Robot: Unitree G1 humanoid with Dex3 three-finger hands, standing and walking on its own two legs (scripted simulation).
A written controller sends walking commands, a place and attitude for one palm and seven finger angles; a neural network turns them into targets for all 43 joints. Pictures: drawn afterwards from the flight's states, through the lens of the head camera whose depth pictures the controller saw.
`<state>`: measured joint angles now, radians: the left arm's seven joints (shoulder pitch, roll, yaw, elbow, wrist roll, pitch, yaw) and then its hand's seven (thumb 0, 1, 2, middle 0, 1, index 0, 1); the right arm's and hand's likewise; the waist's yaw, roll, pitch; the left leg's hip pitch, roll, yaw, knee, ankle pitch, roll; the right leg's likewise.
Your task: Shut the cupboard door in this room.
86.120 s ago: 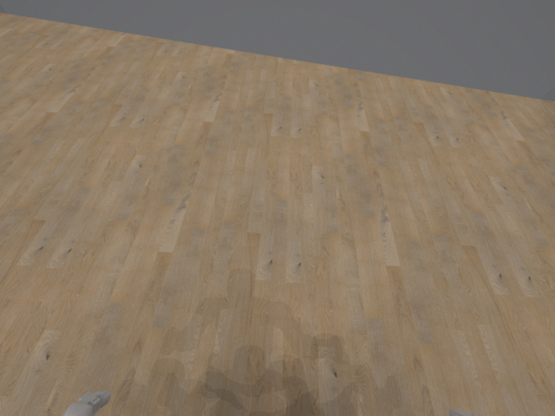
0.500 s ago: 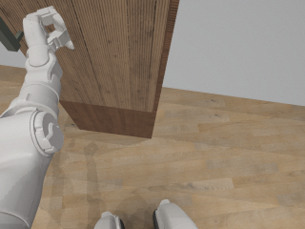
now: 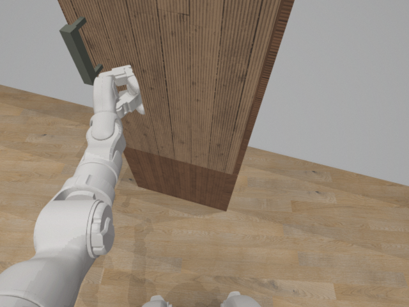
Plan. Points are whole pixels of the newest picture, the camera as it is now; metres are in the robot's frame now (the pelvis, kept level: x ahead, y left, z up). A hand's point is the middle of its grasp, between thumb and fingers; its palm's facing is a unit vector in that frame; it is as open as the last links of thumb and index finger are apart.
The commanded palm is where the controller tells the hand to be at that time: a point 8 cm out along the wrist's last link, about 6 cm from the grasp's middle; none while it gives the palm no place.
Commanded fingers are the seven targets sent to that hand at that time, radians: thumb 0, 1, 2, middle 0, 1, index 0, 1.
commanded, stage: draw the hand back to the body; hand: left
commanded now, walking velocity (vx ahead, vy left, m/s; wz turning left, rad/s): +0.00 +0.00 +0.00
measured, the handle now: (86, 52) +0.65 +0.22 +0.11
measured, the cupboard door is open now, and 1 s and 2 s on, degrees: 0 0 0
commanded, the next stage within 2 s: step back with the hand held close in 1.60 s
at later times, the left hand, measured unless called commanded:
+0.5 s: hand (86, 134) +0.38 +0.16 +0.15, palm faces +0.07 -1.00 -0.02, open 3.1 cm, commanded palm +0.34 +0.21 +0.15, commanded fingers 0.00 0.90 0.90 -1.16 -1.35 -1.16 -1.35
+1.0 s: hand out of the picture +0.24 +0.24 +0.19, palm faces +0.37 -0.88 -0.30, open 4.4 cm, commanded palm +0.20 +0.28 +0.20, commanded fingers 0.00 0.90 0.90 -0.47 -0.60 -0.47 -0.60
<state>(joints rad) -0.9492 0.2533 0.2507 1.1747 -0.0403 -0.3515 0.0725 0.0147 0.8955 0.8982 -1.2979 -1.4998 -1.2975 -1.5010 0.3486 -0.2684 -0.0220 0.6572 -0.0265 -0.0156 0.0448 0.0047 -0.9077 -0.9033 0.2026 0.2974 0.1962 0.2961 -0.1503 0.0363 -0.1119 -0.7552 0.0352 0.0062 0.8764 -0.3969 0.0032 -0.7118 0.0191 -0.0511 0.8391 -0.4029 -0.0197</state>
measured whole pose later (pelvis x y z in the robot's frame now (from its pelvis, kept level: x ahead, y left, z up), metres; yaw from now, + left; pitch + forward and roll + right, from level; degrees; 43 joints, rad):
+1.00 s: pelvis +0.00 +0.00 +0.05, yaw +1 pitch -4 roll +0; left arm 0.22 0.30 0.21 -0.14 -0.07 -0.08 0.10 0.01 0.89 0.90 -0.74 -0.89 -0.74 -0.89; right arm 0.18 -0.21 0.05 0.61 0.02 -0.04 -0.07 0.01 -0.90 -0.90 0.21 0.30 0.20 0.30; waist 0.05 0.07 0.01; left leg -0.14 0.00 0.02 0.42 -0.22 0.01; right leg -0.11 0.00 -0.04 0.41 -0.24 -0.01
